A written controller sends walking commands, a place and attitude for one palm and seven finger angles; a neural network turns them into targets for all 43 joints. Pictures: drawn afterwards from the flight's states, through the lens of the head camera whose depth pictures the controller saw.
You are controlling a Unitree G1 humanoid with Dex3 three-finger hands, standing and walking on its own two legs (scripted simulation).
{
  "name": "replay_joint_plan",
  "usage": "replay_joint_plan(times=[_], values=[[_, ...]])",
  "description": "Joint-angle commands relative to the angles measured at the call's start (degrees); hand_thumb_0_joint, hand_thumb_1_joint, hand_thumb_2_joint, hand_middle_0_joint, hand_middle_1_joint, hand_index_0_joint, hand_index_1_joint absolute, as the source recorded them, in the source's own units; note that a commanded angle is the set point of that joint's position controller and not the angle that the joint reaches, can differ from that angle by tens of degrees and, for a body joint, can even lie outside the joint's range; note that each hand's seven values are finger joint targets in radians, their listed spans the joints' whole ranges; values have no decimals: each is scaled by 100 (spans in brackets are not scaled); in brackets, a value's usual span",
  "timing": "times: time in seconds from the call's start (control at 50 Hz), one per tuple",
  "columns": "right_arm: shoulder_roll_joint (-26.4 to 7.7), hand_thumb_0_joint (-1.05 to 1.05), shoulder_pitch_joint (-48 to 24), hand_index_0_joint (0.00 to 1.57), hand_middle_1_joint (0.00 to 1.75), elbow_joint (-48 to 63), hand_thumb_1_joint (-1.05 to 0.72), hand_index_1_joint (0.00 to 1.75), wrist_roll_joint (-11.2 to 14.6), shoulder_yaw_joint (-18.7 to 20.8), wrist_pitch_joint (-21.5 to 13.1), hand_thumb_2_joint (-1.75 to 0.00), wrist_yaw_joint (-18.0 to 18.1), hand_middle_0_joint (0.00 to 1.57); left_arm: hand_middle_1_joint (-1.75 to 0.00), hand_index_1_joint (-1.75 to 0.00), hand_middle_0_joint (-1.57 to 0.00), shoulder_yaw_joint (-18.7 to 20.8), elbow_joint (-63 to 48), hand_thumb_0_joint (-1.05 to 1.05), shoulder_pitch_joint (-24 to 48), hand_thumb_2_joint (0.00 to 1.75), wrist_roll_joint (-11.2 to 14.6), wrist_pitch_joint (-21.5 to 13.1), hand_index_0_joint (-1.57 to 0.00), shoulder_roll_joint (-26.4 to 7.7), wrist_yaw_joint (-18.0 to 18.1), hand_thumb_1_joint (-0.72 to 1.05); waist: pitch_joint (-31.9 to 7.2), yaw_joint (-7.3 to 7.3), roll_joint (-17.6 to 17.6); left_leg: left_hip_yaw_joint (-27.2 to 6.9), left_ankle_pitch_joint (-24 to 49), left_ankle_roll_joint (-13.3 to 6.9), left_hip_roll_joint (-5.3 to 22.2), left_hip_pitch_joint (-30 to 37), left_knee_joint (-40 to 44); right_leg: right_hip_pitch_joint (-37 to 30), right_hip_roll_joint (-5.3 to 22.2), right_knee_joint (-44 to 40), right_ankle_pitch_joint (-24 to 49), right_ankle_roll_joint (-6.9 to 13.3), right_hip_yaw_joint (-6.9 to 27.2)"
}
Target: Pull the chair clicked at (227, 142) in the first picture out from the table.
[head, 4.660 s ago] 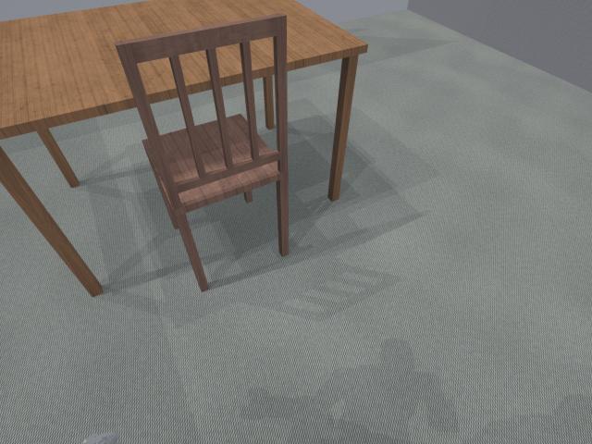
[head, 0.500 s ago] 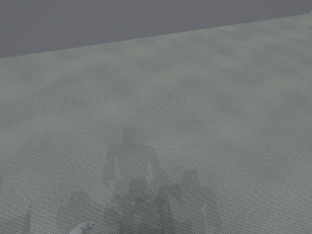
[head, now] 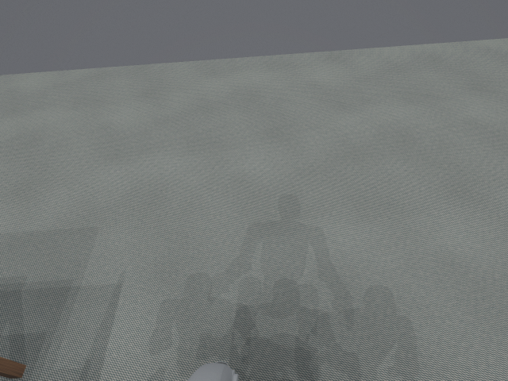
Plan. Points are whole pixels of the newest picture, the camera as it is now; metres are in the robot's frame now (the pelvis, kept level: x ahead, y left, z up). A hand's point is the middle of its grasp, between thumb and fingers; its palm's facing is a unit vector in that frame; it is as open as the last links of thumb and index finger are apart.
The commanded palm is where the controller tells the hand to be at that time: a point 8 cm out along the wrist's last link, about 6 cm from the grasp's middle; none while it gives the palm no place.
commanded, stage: turn to face it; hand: left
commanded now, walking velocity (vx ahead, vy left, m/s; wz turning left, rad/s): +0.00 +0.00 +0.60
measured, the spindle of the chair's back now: out of the picture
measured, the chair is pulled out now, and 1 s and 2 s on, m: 0.00 0.00 0.00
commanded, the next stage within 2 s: none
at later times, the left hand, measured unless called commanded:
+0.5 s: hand out of the picture -0.03 +0.28 -0.17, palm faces +0.37 -0.89 -0.25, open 7.4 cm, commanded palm none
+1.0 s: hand out of the picture -0.03 +0.23 -0.15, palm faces +0.59 -0.77 -0.26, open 7.4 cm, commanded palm none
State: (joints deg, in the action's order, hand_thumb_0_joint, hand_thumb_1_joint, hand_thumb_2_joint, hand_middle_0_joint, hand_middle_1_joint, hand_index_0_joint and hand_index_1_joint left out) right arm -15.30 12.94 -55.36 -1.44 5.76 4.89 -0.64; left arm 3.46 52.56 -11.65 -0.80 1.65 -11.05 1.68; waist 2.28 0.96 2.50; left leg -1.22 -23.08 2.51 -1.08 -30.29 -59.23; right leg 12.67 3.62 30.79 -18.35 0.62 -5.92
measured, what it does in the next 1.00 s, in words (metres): steps on the spot, turning left: left foot, then right foot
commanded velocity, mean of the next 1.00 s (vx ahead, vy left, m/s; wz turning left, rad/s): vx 0.00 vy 0.00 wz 0.60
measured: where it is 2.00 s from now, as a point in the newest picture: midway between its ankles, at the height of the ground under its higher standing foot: outside the picture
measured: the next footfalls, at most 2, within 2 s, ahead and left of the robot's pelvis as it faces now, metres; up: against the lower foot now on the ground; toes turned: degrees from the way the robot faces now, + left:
left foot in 0.30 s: +0.00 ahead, +0.15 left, +0.00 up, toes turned +20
right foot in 0.76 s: +0.09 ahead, -0.08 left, +0.00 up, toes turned +26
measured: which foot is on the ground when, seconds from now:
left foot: up 0.00-0.28, down 0.30-0.76, up 0.78-1.00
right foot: down 0.00-0.30, up 0.32-0.74, down 0.76-1.00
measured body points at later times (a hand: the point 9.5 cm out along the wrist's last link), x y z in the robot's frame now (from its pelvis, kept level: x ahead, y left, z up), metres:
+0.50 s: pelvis -0.02 +0.05 +0.00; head +0.02 +0.09 +0.45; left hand -0.05 +0.32 -0.15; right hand +0.18 -0.16 -0.12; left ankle -0.04 +0.13 -0.74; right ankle +0.01 -0.12 -0.66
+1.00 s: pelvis +0.01 +0.01 +0.00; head +0.05 +0.02 +0.45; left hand -0.06 +0.27 -0.13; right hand +0.21 -0.17 -0.15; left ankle -0.09 +0.12 -0.67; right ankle +0.06 -0.10 -0.74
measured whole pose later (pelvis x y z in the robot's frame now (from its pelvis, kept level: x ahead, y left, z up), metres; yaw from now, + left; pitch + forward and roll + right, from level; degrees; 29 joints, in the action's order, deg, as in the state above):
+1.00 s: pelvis +0.01 +0.01 +0.00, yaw +38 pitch +0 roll +2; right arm -15.3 11.6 -53.9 -1.0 5.2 5.0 -1.7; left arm 1.5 49.0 -10.6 -1.3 1.0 -10.3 1.1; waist 4.6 1.8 0.9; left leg 1.9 -24.1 4.7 1.7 -27.2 -60.0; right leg 11.0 7.4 30.6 -18.8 -1.1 -10.1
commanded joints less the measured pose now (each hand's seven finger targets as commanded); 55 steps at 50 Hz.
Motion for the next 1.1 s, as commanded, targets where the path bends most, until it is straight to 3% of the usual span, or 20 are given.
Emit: replay_joint_plan(times=[0.0,0.1,0.18,0.24,0.26,0.28,0.3,0.38,0.42,0.58,0.64,0.68,0.7,0.72,0.74,0.76,0.82,0.84,1.02,1.08], values=[[-274,0,-260,20,30,531,-90,30,16,27,-137,-90,-88,20,-30,-30,-20,116,-450,0,77,90,-64,-196,-20,-949,43,90,127,-33,-1326,256,118,172,366,-393,-805,-137,1471,-1207,1922,525,543],[-246,0,-931,20,30,771,-90,30,47,-69,-159,-90,-115,20,-30,-30,-20,150,-322,0,-462,90,-95,-164,-20,-1254,27,90,-65,-336,-1336,579,-153,201,351,-30,386,-639,1688,-933,2783,632,307],[-258,0,-1028,20,30,885,-90,30,80,-130,-233,-90,-117,20,-30,-30,-20,222,-309,0,-513,90,-109,-127,-20,-1434,6,90,-309,-405,-1562,861,-222,77,273,555,1538,-885,1780,-540,3323,562,89],[-504,0,-494,20,30,828,-90,30,55,-72,-317,-90,-97,20,-30,-30,-20,263,-316,0,-367,90,-42,-86,-20,-1434,-30,90,-620,-70,-1281,961,954,-62,261,1789,3180,-504,1638,429,3104,108,-397],[-994,0,-63,20,30,750,-90,30,25,58,-386,-90,-80,20,-30,-30,-20,265,-424,0,-377,90,-3,-72,-20,-1264,-63,90,-970,180,-196,20,2306,-404,984,3036,3609,575,1314,1587,2070,-251,-604],[-1647,0,314,20,30,714,-90,30,29,222,-407,-90,-46,20,-30,-30,-20,146,-716,0,-189,90,24,-65,-20,-844,-111,90,-1019,383,1626,-1941,4846,-1271,2562,3761,3686,2249,520,2899,-1843,-696,-574],[-1599,0,625,20,30,519,-90,30,81,215,-394,-90,11,20,-30,-30,-20,116,-804,0,195,90,-49,25,-20,-931,-50,90,-1076,510,1083,-1845,4931,-1552,2700,3507,3633,2366,515,3445,-2011,-616,167],[-1008,0,-498,20,30,827,-90,30,30,25,-431,-90,105,20,-30,-30,-20,204,-545,0,169,90,-10,31,-20,-892,-115,90,-374,9,692,-942,3587,-1131,1607,2248,3788,2031,421,3629,-666,-662,479],[-991,0,-574,20,30,859,-90,30,44,20,-446,-90,102,20,-30,-30,-20,207,-480,0,20,90,-10,50,-20,-890,-140,90,-472,-52,582,-852,3227,-1094,1432,2162,3878,1801,330,3311,-466,-683,477],[-1005,0,-182,20,30,718,-90,30,10,120,-392,-90,80,20,-30,-30,-20,154,-773,0,491,90,19,16,-20,-779,-86,90,-504,135,555,-1608,3053,-1252,1367,2279,3798,1512,13,2019,-603,-670,545],[-1014,0,-261,20,30,751,-90,30,-1,141,-366,-90,83,20,-30,-30,-20,125,-808,0,331,90,56,-34,-20,-752,-55,90,-613,50,675,-1877,3612,-1217,1279,2058,3516,845,-191,1119,-601,-591,500],[-973,0,-419,20,30,790,-90,30,31,157,-349,-90,76,20,-30,-30,-20,143,-741,0,-29,90,70,-87,-20,-796,-38,90,-731,-158,586,-1869,3407,-1011,1053,1670,3207,72,-277,106,126,-548,422],[-865,0,-414,20,30,811,-90,30,69,146,-347,-90,63,20,-30,-30,-20,174,-710,0,-209,90,60,-136,-20,-924,-18,90,-738,-254,309,-1783,2854,-777,827,1197,2912,-598,-110,-684,673,-507,495],[-543,0,-282,20,30,857,-90,30,121,99,-354,-90,24,20,-30,-30,-20,249,-709,0,-362,90,-17,-201,-20,-1366,31,90,-840,-324,-820,-1245,1471,-393,323,197,2023,-1513,961,-1312,878,-201,1507],[-262,0,-228,20,30,1025,-90,30,96,51,-357,-90,14,20,-30,-30,-20,308,-753,0,-389,90,-76,-204,-20,-1746,48,90,-748,-336,-1993,-169,-1032,3,-393,-589,684,-1485,2440,-1465,1607,496,2671],[-551,0,-305,20,30,961,-90,30,21,109,-278,-90,30,20,-30,-30,-20,283,-787,0,-309,90,-25,-187,-20,-1629,62,90,-695,-337,-1674,-431,-1106,-44,-50,-400,-297,-824,2494,-1457,1441,775,2462],[-430,0,-203,20,30,692,-90,30,16,98,-183,-90,-86,20,-30,-30,-20,131,-911,0,483,90,-31,-173,-20,-1077,47,90,-12,62,-1160,-156,-113,83,275,-384,-1222,-105,1638,-1241,1642,554,1101],[-373,0,-176,20,30,657,-90,30,22,64,-173,-90,-109,20,-30,-30,-20,105,-903,0,475,90,-50,-200,-20,-1030,41,90,37,72,-1228,-15,18,141,294,-318,-1156,-129,1525,-1162,1995,504,771],[-250,0,-765,20,30,839,-90,30,90,-85,-226,-90,-146,20,-30,-30,-20,228,-560,0,-221,90,-104,-126,-20,-1430,14,90,-253,-314,-1636,715,-254,117,323,499,1266,-751,1770,-604,3004,521,40],[-410,0,-313,20,30,780,-90,30,66,-60,-319,-90,-118,20,-30,-30,-20,282,-525,0,-201,90,-50,-75,-20,-1484,-16,90,-570,-66,-1333,925,768,-1,196,1493,2876,-620,1628,296,2965,140,-376]])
